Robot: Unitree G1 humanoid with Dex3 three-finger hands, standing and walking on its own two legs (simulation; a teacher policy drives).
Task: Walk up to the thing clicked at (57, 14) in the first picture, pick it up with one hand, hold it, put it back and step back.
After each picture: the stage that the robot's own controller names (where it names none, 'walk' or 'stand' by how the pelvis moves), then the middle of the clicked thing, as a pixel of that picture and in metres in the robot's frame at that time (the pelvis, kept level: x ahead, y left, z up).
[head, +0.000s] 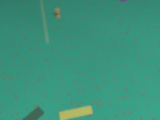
stand; (57, 13) +1.98 +0.34 -0.72
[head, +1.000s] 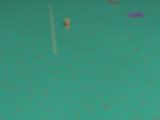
walk; (67, 23) +1.87 +0.14 -0.70
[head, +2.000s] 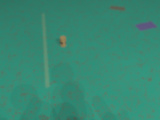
walk; (63, 41) +1.33 +0.19 -0.71
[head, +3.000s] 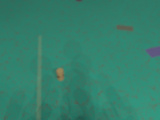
walk; (60, 74) +0.90 +0.19 -0.71
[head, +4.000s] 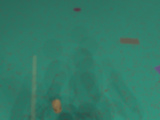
walk; (57, 106) +0.59 +0.21 -0.71
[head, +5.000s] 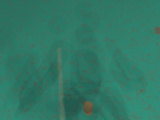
walk; (88, 108) +0.45 +0.03 -0.66
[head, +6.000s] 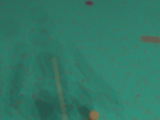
stand; (93, 117) +0.43 -0.12 -0.70
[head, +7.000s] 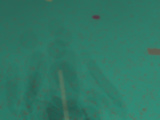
stand; out of the picture +0.40 -0.08 -0.72
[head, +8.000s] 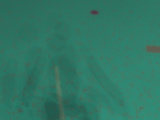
stand; out of the picture +0.38 -0.07 -0.70
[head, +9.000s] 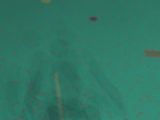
stand; out of the picture +0.38 -0.05 -0.72
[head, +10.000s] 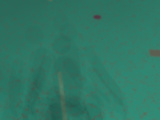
stand; out of the picture +0.36 -0.06 -0.73
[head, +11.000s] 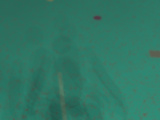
stand; out of the picture +0.36 -0.07 -0.73
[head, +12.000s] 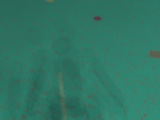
go down; out of the picture +0.36 -0.07 -0.73
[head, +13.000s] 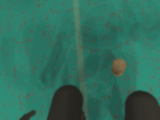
go down; (118, 67) +0.45 -0.08 -0.39
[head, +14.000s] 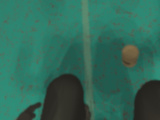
approach; (129, 56) +0.47 -0.10 -0.27
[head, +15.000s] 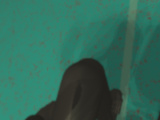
close in; out of the picture +0.47 -0.15 -0.23
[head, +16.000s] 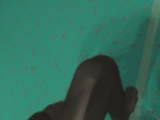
close; out of the picture +0.47 -0.16 -0.23
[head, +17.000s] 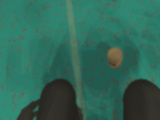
go down; (115, 58) +0.47 -0.09 -0.30
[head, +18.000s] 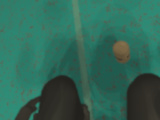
go down; (121, 52) +0.47 -0.10 -0.27
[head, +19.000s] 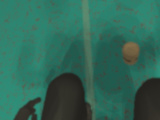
go down; (130, 54) +0.47 -0.10 -0.27
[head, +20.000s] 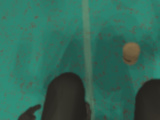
go down; (130, 54) +0.47 -0.10 -0.27
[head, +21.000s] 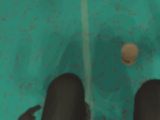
go down; (129, 54) +0.47 -0.10 -0.27
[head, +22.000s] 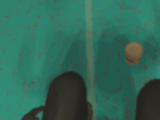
go down; (133, 54) +0.47 -0.11 -0.26
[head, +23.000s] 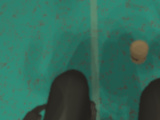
go down; (138, 52) +0.47 -0.11 -0.26
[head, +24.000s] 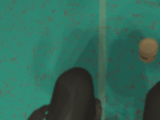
go down; (147, 51) +0.47 -0.12 -0.25
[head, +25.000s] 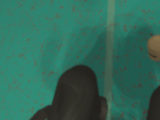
go down; (157, 49) +0.47 -0.13 -0.24
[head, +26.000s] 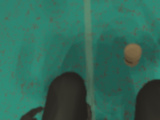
go down; (132, 55) +0.47 -0.10 -0.26
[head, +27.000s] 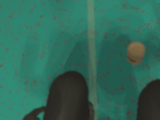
go down; (135, 54) +0.47 -0.11 -0.26
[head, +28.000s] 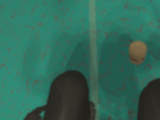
go down; (137, 53) +0.47 -0.11 -0.26
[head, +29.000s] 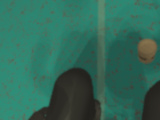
go down; (146, 51) +0.47 -0.12 -0.25
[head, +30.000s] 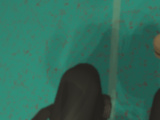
go down; out of the picture +0.47 -0.13 -0.24
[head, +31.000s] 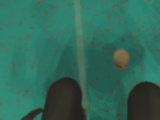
go down; (121, 60) +0.47 -0.09 -0.30
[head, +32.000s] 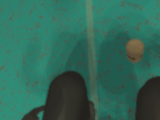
go down; (134, 51) +0.47 -0.11 -0.26
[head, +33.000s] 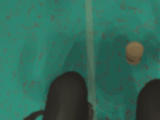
go down; (134, 53) +0.47 -0.11 -0.26
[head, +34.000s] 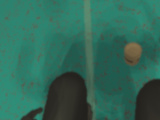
go down; (132, 54) +0.47 -0.10 -0.26
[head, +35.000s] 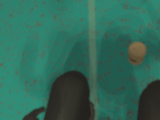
go down; (136, 54) +0.47 -0.11 -0.26
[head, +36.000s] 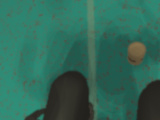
go down; (135, 54) +0.47 -0.11 -0.26
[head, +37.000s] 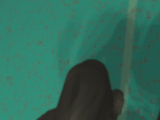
go down; out of the picture +0.47 -0.14 -0.24
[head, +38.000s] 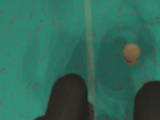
go down; (131, 55) +0.47 -0.10 -0.29
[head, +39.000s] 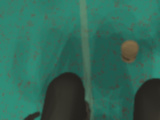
go down; (129, 52) +0.47 -0.10 -0.27
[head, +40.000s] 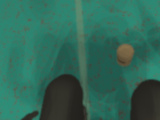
close in; (124, 55) +0.47 -0.10 -0.27
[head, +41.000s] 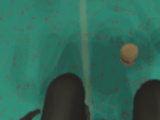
go down; (128, 55) +0.47 -0.10 -0.26
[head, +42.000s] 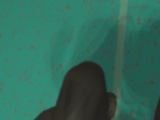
stand; out of the picture +0.47 -0.13 -0.24
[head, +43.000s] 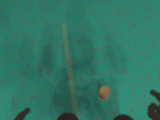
stand; (104, 93) +0.43 -0.07 -0.54
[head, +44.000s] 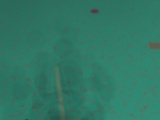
stand; out of the picture +0.38 -0.03 -0.66
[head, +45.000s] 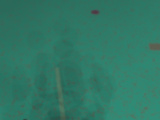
stand; out of the picture +0.38 -0.04 -0.66
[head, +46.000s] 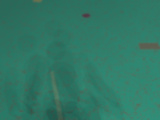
stand; out of the picture +0.40 -0.03 -0.71
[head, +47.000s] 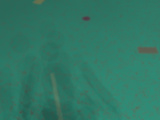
stand; out of the picture +0.40 -0.05 -0.72
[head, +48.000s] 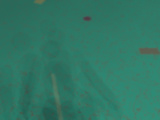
stand; out of the picture +0.38 -0.05 -0.73
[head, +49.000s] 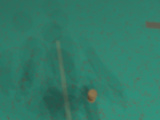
walk; (92, 96) +0.53 -0.10 -0.70
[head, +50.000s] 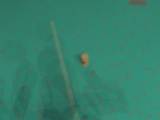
walk; (84, 60) +0.89 +0.00 -0.69
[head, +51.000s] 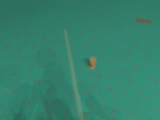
walk; (92, 63) +1.05 -0.11 -0.71
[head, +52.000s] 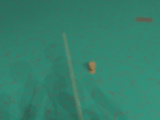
stand; (92, 67) +0.99 -0.07 -0.73
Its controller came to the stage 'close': yes
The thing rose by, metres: 0.00
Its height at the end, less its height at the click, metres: +0.00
